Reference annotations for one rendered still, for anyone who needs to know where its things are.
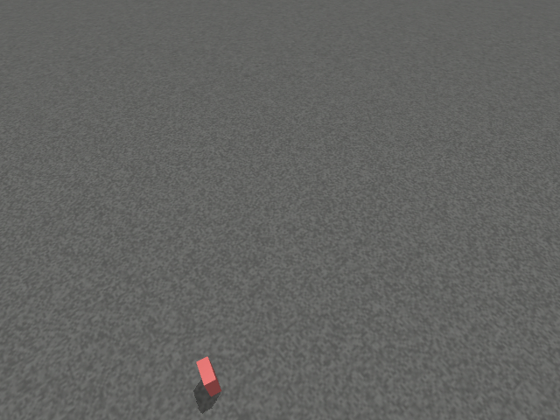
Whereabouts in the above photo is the carton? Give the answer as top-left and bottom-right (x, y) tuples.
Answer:
(196, 356), (221, 396)

